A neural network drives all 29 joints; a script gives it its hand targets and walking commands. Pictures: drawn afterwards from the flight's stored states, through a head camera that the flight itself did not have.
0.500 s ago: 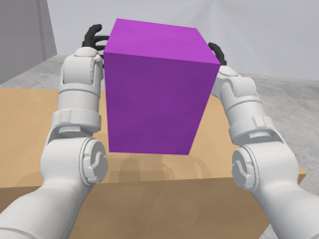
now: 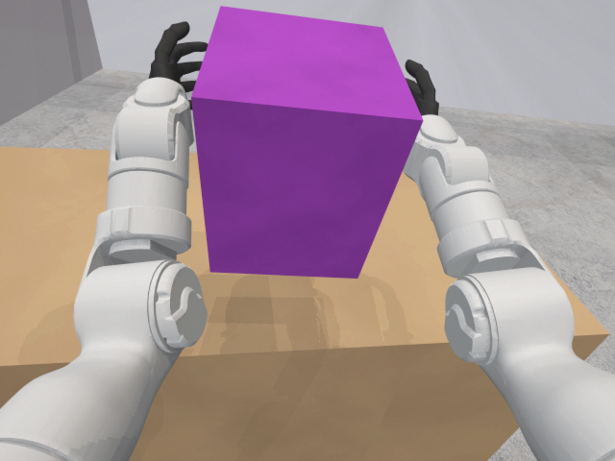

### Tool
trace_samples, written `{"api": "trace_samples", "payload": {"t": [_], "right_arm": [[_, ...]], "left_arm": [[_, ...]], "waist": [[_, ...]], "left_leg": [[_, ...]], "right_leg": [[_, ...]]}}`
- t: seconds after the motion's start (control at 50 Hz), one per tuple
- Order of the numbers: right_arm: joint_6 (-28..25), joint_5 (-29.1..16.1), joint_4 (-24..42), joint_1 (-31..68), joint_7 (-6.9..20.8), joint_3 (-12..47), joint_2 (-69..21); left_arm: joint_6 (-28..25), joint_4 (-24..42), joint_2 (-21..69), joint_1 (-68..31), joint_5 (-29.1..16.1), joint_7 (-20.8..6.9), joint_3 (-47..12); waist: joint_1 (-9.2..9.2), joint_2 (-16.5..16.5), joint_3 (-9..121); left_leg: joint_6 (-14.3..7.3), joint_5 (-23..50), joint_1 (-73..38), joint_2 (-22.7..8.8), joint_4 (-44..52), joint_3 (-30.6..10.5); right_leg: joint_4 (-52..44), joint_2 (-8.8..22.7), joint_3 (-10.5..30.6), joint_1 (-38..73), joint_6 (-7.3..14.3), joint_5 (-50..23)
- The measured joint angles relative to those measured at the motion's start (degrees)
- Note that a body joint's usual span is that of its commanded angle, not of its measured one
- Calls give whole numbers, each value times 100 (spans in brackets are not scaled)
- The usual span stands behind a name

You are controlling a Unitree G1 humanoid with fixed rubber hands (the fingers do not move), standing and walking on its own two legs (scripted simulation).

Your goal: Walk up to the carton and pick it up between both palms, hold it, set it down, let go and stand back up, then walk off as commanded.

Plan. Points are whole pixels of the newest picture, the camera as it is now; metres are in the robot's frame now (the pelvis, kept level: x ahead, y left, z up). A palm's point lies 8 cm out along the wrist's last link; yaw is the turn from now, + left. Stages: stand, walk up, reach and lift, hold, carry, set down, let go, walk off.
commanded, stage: set down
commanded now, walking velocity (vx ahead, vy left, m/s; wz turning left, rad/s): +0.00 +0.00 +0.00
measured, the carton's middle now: (294, 152) +0.41 +0.00 +0.26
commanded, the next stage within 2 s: none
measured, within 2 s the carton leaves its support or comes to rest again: neither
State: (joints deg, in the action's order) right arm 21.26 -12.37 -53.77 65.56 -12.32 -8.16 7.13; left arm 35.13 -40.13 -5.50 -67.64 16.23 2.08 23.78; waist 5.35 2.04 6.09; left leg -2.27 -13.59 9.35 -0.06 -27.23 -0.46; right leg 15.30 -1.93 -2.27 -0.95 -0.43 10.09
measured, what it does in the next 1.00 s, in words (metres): stands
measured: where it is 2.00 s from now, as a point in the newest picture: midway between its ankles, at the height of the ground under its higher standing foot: outside the picture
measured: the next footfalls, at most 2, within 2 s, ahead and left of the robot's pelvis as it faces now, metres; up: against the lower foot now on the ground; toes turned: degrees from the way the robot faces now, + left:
none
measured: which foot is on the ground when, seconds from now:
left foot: down 0.00-1.00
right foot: down 0.00-1.00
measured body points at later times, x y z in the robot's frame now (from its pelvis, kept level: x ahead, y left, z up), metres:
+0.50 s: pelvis +0.00 +0.00 +0.00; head -0.06 +0.04 +0.44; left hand +0.43 +0.15 +0.29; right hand +0.41 -0.14 +0.28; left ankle +0.02 +0.08 -0.74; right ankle -0.02 -0.13 -0.74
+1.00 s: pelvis +0.02 +0.00 +0.00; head -0.01 +0.03 +0.45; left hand +0.47 +0.13 +0.25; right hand +0.44 -0.16 +0.23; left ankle +0.02 +0.08 -0.74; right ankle -0.02 -0.13 -0.74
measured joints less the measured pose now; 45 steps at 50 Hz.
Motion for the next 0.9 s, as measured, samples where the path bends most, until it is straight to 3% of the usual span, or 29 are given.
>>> {"api": "trace_samples", "payload": {"t": [0.4,0.58,0.74,0.9], "right_arm": [[-28,0,6,-23,-16,0,-44],[-306,12,-530,-51,20,-144,-60],[-727,19,-536,-119,20,-147,-76],[-744,132,-649,-161,20,-193,-102]], "left_arm": [[-2,192,0,225,-1,-83,-57],[-437,-545,-17,229,68,-82,-57],[-892,-660,-17,228,-34,-24,-57],[-1045,-961,-42,228,-36,-19,-56]], "waist": [[1,0,-328],[1,0,-394],[1,0,-436],[1,0,-511]], "left_leg": [[0,4,-105,1,0,0],[0,3,-104,1,4,-1],[0,-20,-104,1,35,-1],[0,-65,-103,1,64,-1]], "right_leg": [[-98,0,-1,150,-13,-57],[-98,0,-1,147,-26,-59],[-98,0,0,132,-26,-19],[-98,0,0,117,-26,39]]}}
